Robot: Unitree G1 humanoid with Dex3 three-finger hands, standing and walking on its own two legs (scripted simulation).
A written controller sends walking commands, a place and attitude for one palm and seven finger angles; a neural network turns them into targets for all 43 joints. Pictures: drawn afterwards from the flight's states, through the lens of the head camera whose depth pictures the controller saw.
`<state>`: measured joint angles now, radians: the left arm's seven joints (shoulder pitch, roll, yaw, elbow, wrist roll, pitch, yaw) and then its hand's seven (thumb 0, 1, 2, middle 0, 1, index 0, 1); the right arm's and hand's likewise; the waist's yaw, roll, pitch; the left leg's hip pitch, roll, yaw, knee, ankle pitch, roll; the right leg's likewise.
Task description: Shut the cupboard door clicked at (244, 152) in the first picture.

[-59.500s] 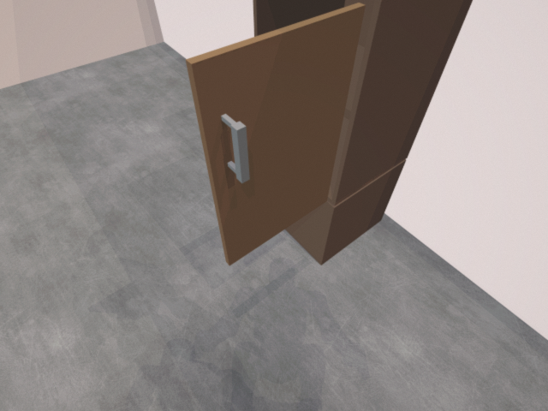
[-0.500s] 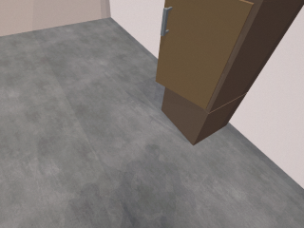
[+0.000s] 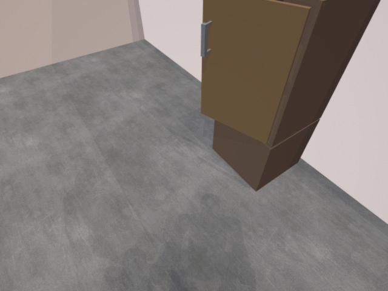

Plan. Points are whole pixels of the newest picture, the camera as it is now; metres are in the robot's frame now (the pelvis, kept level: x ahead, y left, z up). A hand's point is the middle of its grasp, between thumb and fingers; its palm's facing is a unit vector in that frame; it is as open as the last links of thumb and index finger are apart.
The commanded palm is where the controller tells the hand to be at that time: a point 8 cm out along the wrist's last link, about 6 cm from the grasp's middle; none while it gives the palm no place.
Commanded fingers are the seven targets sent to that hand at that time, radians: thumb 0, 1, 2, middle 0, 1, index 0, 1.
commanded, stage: let the arm hang, fingers relaxed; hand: left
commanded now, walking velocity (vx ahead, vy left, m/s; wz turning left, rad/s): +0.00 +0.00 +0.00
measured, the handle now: (206, 39) +1.01 +0.00 +0.07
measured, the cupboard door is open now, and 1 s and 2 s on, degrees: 18 18 18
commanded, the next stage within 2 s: look to check the result in 0.26 s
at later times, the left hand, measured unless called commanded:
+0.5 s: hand out of the picture -0.01 +0.16 -0.18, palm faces +0.04 -0.98 -0.18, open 7.3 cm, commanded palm none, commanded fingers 0.00 0.90 0.90 -0.20 -0.30 -0.20 -0.30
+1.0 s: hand out of the picture +0.03 +0.17 -0.17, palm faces +0.03 -0.98 -0.19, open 7.3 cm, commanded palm none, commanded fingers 0.00 0.90 0.90 -0.20 -0.30 -0.20 -0.30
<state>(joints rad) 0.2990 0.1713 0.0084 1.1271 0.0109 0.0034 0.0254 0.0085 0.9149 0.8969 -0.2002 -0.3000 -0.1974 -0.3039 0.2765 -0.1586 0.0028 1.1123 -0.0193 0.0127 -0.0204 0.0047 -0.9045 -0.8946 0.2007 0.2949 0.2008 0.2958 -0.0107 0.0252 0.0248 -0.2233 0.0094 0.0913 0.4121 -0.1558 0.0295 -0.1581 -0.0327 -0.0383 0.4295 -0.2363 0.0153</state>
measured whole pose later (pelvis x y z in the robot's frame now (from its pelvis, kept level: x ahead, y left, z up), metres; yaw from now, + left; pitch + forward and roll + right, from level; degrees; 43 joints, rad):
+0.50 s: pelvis +0.02 -0.01 +0.00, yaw +0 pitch -2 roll +0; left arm 0.31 0.13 0.01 1.15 0.01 -0.01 0.03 0.01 0.91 0.90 -0.20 -0.30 -0.20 -0.30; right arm 0.30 -0.14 0.00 1.13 -0.02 0.00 -0.03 0.00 -0.90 -0.89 0.20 0.29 0.20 0.30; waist -0.01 0.00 0.04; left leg -0.21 0.02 0.08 0.41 -0.18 0.02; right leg -0.13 -0.02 -0.05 0.40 -0.25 0.01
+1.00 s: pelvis +0.03 -0.01 +0.00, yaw +0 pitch -2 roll +0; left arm 0.27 0.16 0.01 1.14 0.01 -0.01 0.03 0.01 0.91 0.90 -0.20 -0.30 -0.20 -0.30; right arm 0.25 -0.17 0.00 1.13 -0.02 0.00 -0.03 0.00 -0.90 -0.89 0.20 0.29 0.20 0.30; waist -0.01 0.00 0.04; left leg -0.18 0.02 0.08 0.39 -0.19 0.01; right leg -0.10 -0.02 -0.05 0.38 -0.25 0.00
